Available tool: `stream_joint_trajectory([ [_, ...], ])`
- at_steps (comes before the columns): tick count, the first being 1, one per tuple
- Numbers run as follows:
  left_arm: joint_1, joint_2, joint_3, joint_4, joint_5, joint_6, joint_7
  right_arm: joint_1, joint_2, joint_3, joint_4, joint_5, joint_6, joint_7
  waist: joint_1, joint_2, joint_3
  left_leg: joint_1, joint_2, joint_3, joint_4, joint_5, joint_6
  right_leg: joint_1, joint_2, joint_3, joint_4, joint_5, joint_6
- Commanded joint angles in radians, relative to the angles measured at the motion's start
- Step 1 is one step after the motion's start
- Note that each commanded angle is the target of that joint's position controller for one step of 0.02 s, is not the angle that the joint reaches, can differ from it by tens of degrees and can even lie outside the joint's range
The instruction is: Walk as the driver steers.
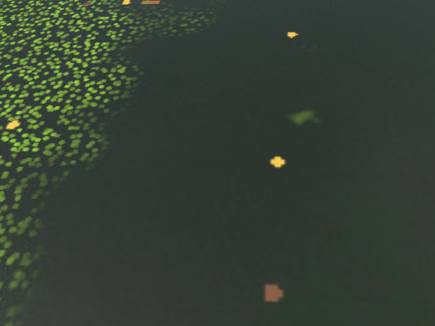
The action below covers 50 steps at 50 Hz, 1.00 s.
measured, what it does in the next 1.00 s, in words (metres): walks ahead: left foot, then right foot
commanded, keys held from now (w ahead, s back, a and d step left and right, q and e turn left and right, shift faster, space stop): w+e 0.04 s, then w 0.96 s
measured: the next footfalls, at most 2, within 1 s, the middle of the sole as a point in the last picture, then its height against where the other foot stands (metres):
left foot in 0.30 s outside the picture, level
right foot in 0.82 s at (300, 284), level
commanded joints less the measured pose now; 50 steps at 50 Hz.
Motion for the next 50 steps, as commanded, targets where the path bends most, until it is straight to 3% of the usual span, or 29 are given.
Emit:
stream_joint_trajectory([
  [1,-0.014,0.188,0.049,-0.072,0.0,-0.027,0.025,-0.139,-0.073,-0.015,-0.093,-0.006,-0.033,0.003,0.008,-0.134,0.032,-0.2,-0.004,-0.03,-0.155,0.163,-0.028,0.117,-0.213,0.262,-0.218,0.11,-0.153],
  [6,0.057,0.185,0.05,-0.039,-0.005,-0.027,0.032,-0.234,-0.026,0.012,-0.127,0.008,-0.038,0.028,0.058,-0.159,0.061,-0.079,-0.034,-0.006,-0.384,0.31,-0.047,0.041,-0.195,0.191,-0.217,0.153,-0.131],
  [10,0.09,0.189,0.053,-0.007,-0.011,-0.02,0.029,-0.263,-0.046,0.017,-0.152,0.012,-0.051,0.044,0.065,-0.161,0.093,-0.066,-0.034,-0.005,-0.465,0.278,-0.007,0.103,-0.242,0.213,-0.176,0.222,-0.125],
  [12,0.086,0.198,0.057,0.001,-0.011,-0.012,0.031,-0.227,-0.068,0.01,-0.149,0.012,-0.056,0.046,0.044,-0.185,0.083,-0.02,-0.041,0.008,-0.48,0.219,0.023,0.146,-0.264,0.22,-0.138,0.341,-0.11],
  [13,0.075,0.204,0.058,0.0,-0.008,-0.008,0.032,-0.184,-0.086,0.002,-0.142,0.011,-0.057,0.043,0.02,-0.201,0.053,0.044,-0.064,0.032,-0.483,0.178,0.043,0.162,-0.259,0.211,-0.084,0.505,-0.1],
  [14,0.064,0.201,0.055,-0.001,-0.005,-0.004,0.032,-0.092,-0.112,-0.012,-0.12,0.009,-0.057,0.034,-0.03,-0.202,-0.015,0.175,-0.094,0.064,-0.502,0.171,0.071,0.166,-0.227,0.178,0.032,0.711,-0.082],
  [15,0.058,0.183,0.045,-0.007,0.001,-0.001,0.032,0.056,-0.149,-0.029,-0.088,0.004,-0.055,0.026,-0.101,-0.187,-0.131,0.409,-0.068,0.046,-0.483,0.201,0.114,0.093,-0.178,0.137,0.219,0.78,-0.052],
  [16,0.071,0.125,0.021,-0.027,0.024,-0.001,0.033,0.239,-0.203,-0.035,-0.069,-0.013,-0.052,0.019,-0.159,-0.057,-0.302,0.723,0.13,-0.201,-0.445,0.156,0.19,-0.116,-0.103,0.115,0.532,0.48,-0.018],
  [17,0.222,0.026,0.0,-0.031,-0.012,-0.018,0.026,0.305,-0.242,-0.046,-0.022,-0.014,-0.048,0.032,-0.068,0.311,-0.422,0.978,0.339,-0.731,-0.62,-0.127,0.338,-0.456,0.075,0.115,0.861,-0.279,0.044],
  [18,0.134,0.143,0.018,-0.018,-0.031,-0.031,0.024,0.262,-0.133,-0.018,-0.029,0.014,-0.05,0.035,-0.108,0.175,-0.3,0.903,0.31,-0.751,-0.708,-0.272,0.296,-0.565,0.02,0.171,0.95,-0.283,0.037],
  [19,0.012,0.184,0.03,-0.043,-0.04,-0.038,0.019,0.198,-0.092,-0.006,-0.035,0.014,-0.046,0.027,-0.112,0.097,-0.153,0.762,0.279,-0.57,-0.711,-0.228,0.257,-0.606,-0.028,0.131,0.943,-0.193,0.027],
  [20,-0.046,0.171,0.025,-0.054,-0.026,-0.045,0.02,0.144,-0.085,-0.001,-0.044,0.003,-0.041,0.022,-0.084,0.004,-0.086,0.624,0.241,-0.458,-0.727,-0.109,0.239,-0.572,-0.08,0.089,0.9,-0.116,0.023],
  [21,-0.078,0.163,0.028,-0.06,-0.009,-0.049,0.018,0.115,-0.066,0.005,-0.046,-0.007,-0.038,0.02,-0.062,-0.011,-0.039,0.528,0.205,-0.383,-0.748,-0.009,0.237,-0.549,-0.112,0.07,0.841,-0.066,0.025],
  [22,-0.061,0.147,0.028,-0.057,-0.007,-0.047,0.013,0.104,-0.055,0.011,-0.047,-0.019,-0.041,0.016,-0.034,0.016,-0.038,0.474,0.181,-0.334,-0.772,0.044,0.236,-0.502,-0.137,0.069,0.814,-0.033,0.024],
  [26,-0.088,0.09,0.011,-0.072,0.004,-0.03,0.012,0.121,-0.074,0.009,-0.023,0.003,-0.053,0.009,-0.015,0.031,0.004,0.389,0.17,-0.219,-0.854,0.162,0.27,-0.526,-0.17,0.026,0.672,0.012,0.061],
  [28,-0.156,0.081,0.004,-0.095,0.011,-0.035,0.01,0.137,-0.094,0.005,-0.017,0.006,-0.048,0.002,-0.031,0.015,0.024,0.392,0.154,-0.163,-0.871,0.214,0.263,-0.556,-0.175,0.01,0.547,0.121,0.079],
  [31,-0.263,0.057,-0.009,-0.119,0.006,-0.051,-0.003,0.172,-0.109,0.005,-0.008,0.014,-0.037,-0.004,-0.07,0.009,0.038,0.383,0.103,-0.064,-0.866,0.274,0.221,-0.491,-0.141,-0.034,0.32,0.305,0.082],
  [35,-0.374,0.065,-0.009,-0.156,-0.008,-0.061,-0.025,0.265,-0.13,0.003,0.027,0.023,-0.017,-0.006,-0.111,0.012,0.052,0.486,0.149,-0.068,-0.831,0.286,0.205,-0.47,-0.103,-0.048,0.179,0.364,0.066],
  [38,-0.369,0.1,0.004,-0.168,-0.007,-0.064,-0.038,0.274,-0.147,-0.003,0.04,0.024,0.005,-0.013,-0.075,0.03,0.034,0.603,0.195,-0.077,-0.745,0.424,0.175,-0.445,-0.081,-0.047,0.129,0.253,0.024],
  [39,-0.315,0.122,0.015,-0.157,-0.004,-0.063,-0.038,0.261,-0.158,-0.006,0.037,0.023,0.011,-0.016,-0.038,0.043,-0.003,0.621,0.19,-0.065,-0.673,0.57,0.162,-0.366,-0.056,-0.066,0.12,0.217,0.006],
  [40,-0.187,0.155,0.035,-0.121,-0.002,-0.061,-0.034,0.242,-0.153,-0.003,0.034,0.021,0.018,-0.018,0.037,0.037,-0.081,0.597,0.154,-0.028,-0.517,0.702,0.139,-0.191,-0.028,-0.094,0.093,0.226,-0.024],
  [41,-0.023,0.206,0.058,-0.08,0.002,-0.057,-0.023,0.243,-0.116,0.014,0.018,0.007,0.019,-0.021,0.108,0.01,-0.207,0.466,0.107,0.005,-0.289,0.61,0.107,0.078,-0.089,-0.04,0.131,0.245,-0.065],
  [42,0.081,0.316,0.081,-0.067,0.024,-0.051,-0.018,0.356,-0.008,0.049,-0.015,-0.003,0.001,-0.016,0.077,-0.204,-0.369,0.064,-0.038,0.051,0.118,0.216,0.036,0.484,-0.357,0.398,0.127,0.109,-0.217],
  [43,0.111,0.257,0.066,-0.059,0.009,-0.049,-0.021,0.35,-0.017,0.053,0.001,0.005,-0.021,-0.009,0.089,-0.294,-0.445,-0.101,-0.108,-0.079,0.283,-0.326,0.03,0.542,-0.429,0.699,-0.036,0.007,-0.266],
  [44,0.05,0.197,0.044,-0.061,0.004,-0.049,-0.021,0.262,-0.107,0.028,-0.025,0.034,-0.033,0.0,0.091,-0.216,-0.292,-0.199,-0.043,-0.108,0.352,-0.295,0.043,0.443,-0.394,0.578,-0.058,-0.047,-0.217],
  [45,-0.022,0.175,0.035,-0.07,0.004,-0.048,-0.02,0.185,-0.109,0.029,-0.048,0.04,-0.04,0.002,0.069,-0.156,-0.176,-0.206,0.007,-0.072,0.319,-0.206,0.051,0.293,-0.355,0.437,-0.076,0.024,-0.191],
  [46,-0.078,0.153,0.028,-0.07,0.01,-0.049,-0.024,0.149,-0.099,0.029,-0.054,0.024,-0.039,-0.001,0.038,-0.097,-0.099,-0.179,0.042,-0.055,0.255,-0.137,0.047,0.156,-0.314,0.342,-0.108,0.117,-0.18],
  [48,-0.137,0.121,0.02,-0.073,0.019,-0.06,-0.027,0.183,-0.078,0.025,-0.041,0.014,-0.018,-0.001,-0.023,-0.127,-0.064,-0.066,0.083,-0.063,0.178,-0.06,0.032,0.004,-0.264,0.242,-0.173,0.21,-0.172],
  [50,-0.141,0.131,0.024,-0.056,0.011,-0.074,-0.028,0.201,-0.045,0.032,-0.032,0.01,0.003,-0.005,-0.046,-0.124,-0.05,-0.042,0.089,-0.05,0.128,-0.024,0.011,-0.056,-0.252,0.175,-0.218,0.269,-0.188],
])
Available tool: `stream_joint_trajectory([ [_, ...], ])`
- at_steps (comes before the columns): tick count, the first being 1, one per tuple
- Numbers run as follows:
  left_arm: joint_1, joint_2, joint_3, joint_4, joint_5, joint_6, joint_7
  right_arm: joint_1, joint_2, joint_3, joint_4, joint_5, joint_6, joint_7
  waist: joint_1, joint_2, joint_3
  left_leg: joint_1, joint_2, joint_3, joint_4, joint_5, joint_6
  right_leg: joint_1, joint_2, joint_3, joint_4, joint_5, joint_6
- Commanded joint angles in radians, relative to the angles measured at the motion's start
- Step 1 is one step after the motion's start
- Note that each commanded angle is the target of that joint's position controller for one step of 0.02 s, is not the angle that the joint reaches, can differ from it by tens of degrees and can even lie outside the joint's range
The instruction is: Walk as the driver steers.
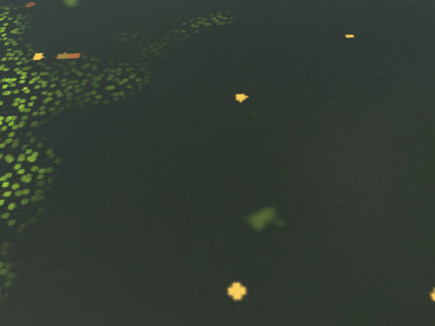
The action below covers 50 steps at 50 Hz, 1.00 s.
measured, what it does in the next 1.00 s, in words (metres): walks ahead: left foot, then right foot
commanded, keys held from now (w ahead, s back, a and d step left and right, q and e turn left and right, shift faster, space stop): w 0.82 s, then w+q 0.18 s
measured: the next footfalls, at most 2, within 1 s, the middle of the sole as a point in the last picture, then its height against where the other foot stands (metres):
left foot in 0.34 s outside the picture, level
right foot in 0.88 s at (262, 262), level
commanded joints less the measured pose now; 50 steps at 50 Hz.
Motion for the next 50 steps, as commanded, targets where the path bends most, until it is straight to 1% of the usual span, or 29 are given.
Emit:
stream_joint_trajectory([
  [1,-0.025,0.133,0.034,-0.045,-0.004,-0.031,0.004,0.046,-0.052,-0.014,-0.048,-0.01,0.012,-0.006,-0.037,-0.117,-0.05,-0.102,0.062,-0.032,-0.06,0.09,-0.027,0.084,-0.266,0.25,-0.26,0.167,-0.192],
  [4,0.008,0.15,0.039,-0.016,-0.004,-0.027,0.016,-0.062,-0.039,-0.008,-0.078,-0.018,0.008,-0.005,-0.009,-0.091,-0.013,-0.148,0.063,-0.026,-0.25,0.256,-0.046,0.101,-0.243,0.178,-0.286,0.182,-0.177],
  [7,0.049,0.172,0.043,0.01,-0.011,-0.019,0.024,-0.168,-0.02,0.001,-0.102,-0.013,-0.004,0.006,0.032,-0.089,0.01,-0.104,0.028,0.006,-0.446,0.4,-0.044,0.114,-0.219,0.118,-0.289,0.16,-0.147],
  [10,0.11,0.188,0.048,0.049,-0.02,-0.007,0.026,-0.251,-0.025,0.002,-0.131,-0.004,-0.012,0.019,0.064,-0.091,0.028,-0.102,0.006,0.012,-0.539,0.419,-0.032,0.189,-0.253,0.124,-0.265,0.135,-0.141],
  [12,0.125,0.193,0.052,0.068,-0.024,0.005,0.03,-0.277,-0.038,-0.001,-0.148,-0.003,-0.017,0.029,0.061,-0.097,0.036,-0.122,0.0,0.002,-0.582,0.366,-0.007,0.263,-0.287,0.137,-0.227,0.162,-0.13],
  [15,0.109,0.207,0.058,0.082,-0.025,0.022,0.038,-0.221,-0.069,-0.014,-0.142,-0.005,-0.023,0.036,0.014,-0.12,-0.002,-0.026,-0.032,0.028,-0.619,0.255,0.035,0.335,-0.305,0.14,-0.129,0.343,-0.099],
  [16,0.089,0.206,0.057,0.081,-0.024,0.029,0.04,-0.127,-0.093,-0.029,-0.116,-0.008,-0.024,0.033,-0.043,-0.118,-0.059,0.112,-0.065,0.062,-0.645,0.251,0.058,0.325,-0.272,0.109,-0.014,0.499,-0.078],
  [17,0.096,0.175,0.043,0.077,-0.015,0.032,0.043,0.03,-0.143,-0.054,-0.07,-0.01,-0.023,0.023,-0.107,-0.095,-0.17,0.35,-0.055,0.053,-0.625,0.276,0.091,0.244,-0.217,0.066,0.184,0.514,-0.047],
  [18,0.17,0.097,0.016,0.046,0.002,0.022,0.042,0.164,-0.236,-0.076,-0.053,-0.027,-0.018,0.014,-0.112,0.067,-0.331,0.721,0.178,-0.266,-0.598,0.251,0.201,-0.067,-0.115,0.015,0.548,0.212,0.012],
  [19,0.235,0.037,-0.004,0.055,-0.004,0.001,0.036,0.204,-0.238,-0.075,-0.037,-0.015,-0.012,0.02,-0.093,0.261,-0.418,0.895,0.3,-0.662,-0.762,0.044,0.3,-0.341,0.026,0.103,0.785,-0.432,0.05],
  [20,0.145,0.144,0.021,0.048,-0.03,-0.015,0.028,0.179,-0.157,-0.052,-0.041,-0.002,-0.013,0.019,-0.123,0.155,-0.321,0.837,0.275,-0.633,-0.813,-0.093,0.262,-0.457,-0.032,0.184,0.882,-0.428,0.038],
  [21,0.061,0.169,0.028,0.02,-0.045,-0.024,0.025,0.106,-0.132,-0.043,-0.052,-0.003,-0.013,0.017,-0.106,0.103,-0.191,0.704,0.25,-0.5,-0.834,-0.059,0.228,-0.5,-0.085,0.146,0.87,-0.333,0.025],
  [22,0.014,0.162,0.027,0.011,-0.032,-0.025,0.03,0.044,-0.111,-0.037,-0.062,-0.013,-0.013,0.017,-0.08,0.032,-0.12,0.571,0.215,-0.405,-0.858,0.034,0.214,-0.47,-0.129,0.122,0.822,-0.244,0.025],
  [23,0.008,0.152,0.031,0.011,-0.02,-0.02,0.032,0.004,-0.085,-0.029,-0.068,-0.023,-0.016,0.018,-0.049,0.03,-0.078,0.47,0.183,-0.334,-0.887,0.129,0.208,-0.422,-0.16,0.123,0.768,-0.182,0.029],
  [24,0.03,0.136,0.031,0.017,-0.017,-0.01,0.031,-0.015,-0.069,-0.025,-0.07,-0.031,-0.02,0.019,-0.022,0.053,-0.077,0.411,0.16,-0.289,-0.914,0.189,0.206,-0.362,-0.178,0.128,0.743,-0.144,0.034],
  [27,0.036,0.095,0.024,0.019,-0.011,0.015,0.037,-0.008,-0.084,-0.031,-0.049,-0.02,-0.035,0.016,0.001,0.042,-0.055,0.346,0.141,-0.187,-0.973,0.313,0.227,-0.345,-0.19,0.112,0.663,-0.085,0.063],
  [30,-0.059,0.082,0.019,-0.012,-0.003,0.015,0.037,0.03,-0.106,-0.038,-0.023,-0.018,-0.031,0.002,-0.019,0.013,-0.023,0.37,0.126,-0.116,-0.996,0.392,0.219,-0.41,-0.193,0.104,0.501,0.062,0.087],
  [34,-0.193,0.05,0.005,-0.043,-0.01,0.0,0.02,0.086,-0.123,-0.039,0.004,-0.008,-0.02,-0.01,-0.069,0.012,0.007,0.387,0.089,-0.035,-1.007,0.367,0.182,-0.358,-0.153,0.062,0.252,0.246,0.085],
  [37,-0.279,0.053,0.001,-0.073,-0.019,-0.008,0.004,0.146,-0.133,-0.042,0.037,-0.002,-0.005,-0.012,-0.1,0.011,0.032,0.469,0.124,-0.043,-0.983,0.356,0.183,-0.368,-0.132,0.055,0.161,0.252,0.073],
  [39,-0.311,0.062,0.003,-0.091,-0.02,-0.013,-0.008,0.163,-0.138,-0.046,0.053,0.0,0.008,-0.016,-0.098,0.017,0.04,0.543,0.158,-0.054,-0.946,0.398,0.174,-0.387,-0.123,0.061,0.122,0.199,0.051],
  [42,-0.256,0.099,0.017,-0.086,-0.016,-0.018,-0.016,0.149,-0.154,-0.054,0.061,0.004,0.021,-0.023,-0.045,0.04,-0.001,0.601,0.177,-0.066,-0.838,0.606,0.148,-0.272,-0.088,0.045,0.085,0.087,0.01],
  [43,-0.155,0.126,0.034,-0.059,-0.013,-0.02,-0.012,0.127,-0.155,-0.053,0.058,0.005,0.027,-0.024,0.019,0.041,-0.059,0.58,0.147,-0.049,-0.721,0.746,0.13,-0.119,-0.058,0.019,0.054,0.091,-0.013],
  [44,0.008,0.178,0.059,-0.013,-0.007,-0.021,-0.001,0.121,-0.128,-0.041,0.048,-0.002,0.028,-0.025,0.091,0.021,-0.175,0.476,0.091,-0.02,-0.527,0.727,0.101,0.142,-0.082,0.039,0.073,0.127,-0.047],
  [45,0.151,0.268,0.081,0.006,0.014,-0.018,0.009,0.182,-0.045,-0.013,0.016,-0.018,0.016,-0.021,0.103,-0.129,-0.342,0.137,-0.018,0.031,-0.165,0.401,0.044,0.545,-0.327,0.347,0.108,0.098,-0.152],
  [46,0.187,0.257,0.077,0.019,0.003,-0.011,0.006,0.253,0.017,0.007,0.027,-0.011,-0.003,-0.017,0.085,-0.311,-0.451,-0.114,-0.138,-0.044,0.069,-0.268,0.015,0.705,-0.47,0.703,-0.024,-0.078,-0.234],
  [47,0.159,0.172,0.054,0.015,-0.005,-0.01,0.011,0.163,-0.099,-0.025,0.022,0.02,-0.013,-0.013,0.114,-0.208,-0.335,-0.206,-0.081,-0.121,0.159,-0.25,0.024,0.615,-0.437,0.646,-0.072,-0.188,-0.187],
  [48,0.084,0.147,0.044,0.01,-0.008,-0.01,0.015,0.088,-0.123,-0.034,-0.005,0.033,-0.017,-0.012,0.093,-0.175,-0.197,-0.238,-0.035,-0.092,0.149,-0.153,0.029,0.469,-0.411,0.502,-0.105,-0.152,-0.151],
  [49,0.019,0.121,0.036,0.008,-0.003,-0.013,0.015,0.053,-0.113,-0.036,-0.009,0.023,-0.016,-0.017,0.063,-0.125,-0.128,-0.204,0.005,-0.077,0.106,-0.069,0.024,0.338,-0.373,0.406,-0.145,-0.095,-0.133],
  [50,-0.028,0.092,0.03,0.008,0.002,-0.019,0.013,0.059,-0.099,-0.042,-0.004,0.016,-0.005,-0.019,0.03,-0.133,-0.078,-0.158,0.032,-0.081,0.062,-0.01,0.019,0.242,-0.338,0.318,-0.186,-0.039,-0.119],
])
Over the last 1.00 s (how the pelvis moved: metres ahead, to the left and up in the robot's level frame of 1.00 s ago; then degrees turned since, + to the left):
0.55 -0.06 -0.01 -7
